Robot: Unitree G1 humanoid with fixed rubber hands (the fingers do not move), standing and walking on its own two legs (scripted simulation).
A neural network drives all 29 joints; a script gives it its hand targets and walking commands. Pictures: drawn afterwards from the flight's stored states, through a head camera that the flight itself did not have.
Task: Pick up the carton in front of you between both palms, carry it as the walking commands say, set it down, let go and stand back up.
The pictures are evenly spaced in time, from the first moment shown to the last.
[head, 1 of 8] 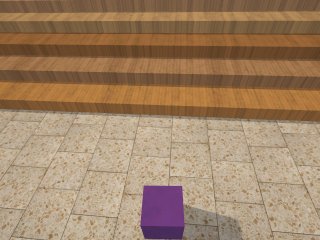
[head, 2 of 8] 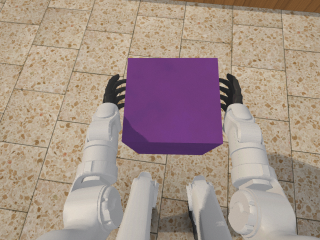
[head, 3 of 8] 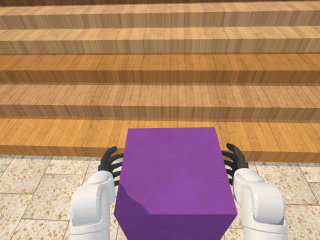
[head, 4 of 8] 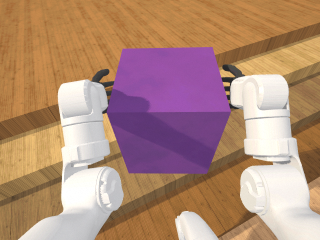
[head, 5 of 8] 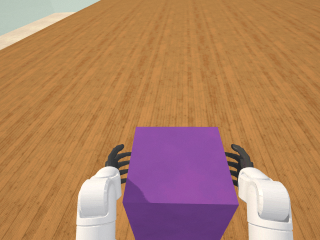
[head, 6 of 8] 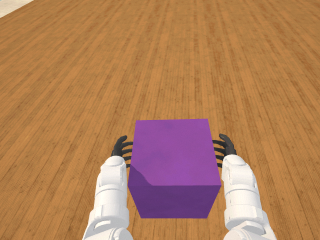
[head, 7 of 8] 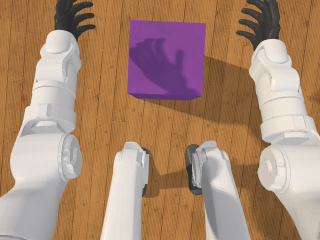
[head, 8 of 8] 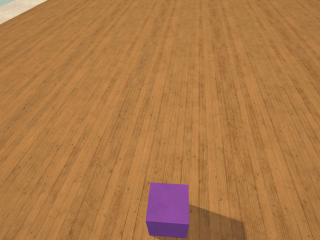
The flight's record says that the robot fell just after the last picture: no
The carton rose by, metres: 1.87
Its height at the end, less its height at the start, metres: +1.12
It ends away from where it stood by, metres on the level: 5.47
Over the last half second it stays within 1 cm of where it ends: yes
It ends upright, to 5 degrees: yes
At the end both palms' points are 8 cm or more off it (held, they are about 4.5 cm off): yes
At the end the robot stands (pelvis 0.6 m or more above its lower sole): yes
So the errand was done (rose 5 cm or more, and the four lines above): yes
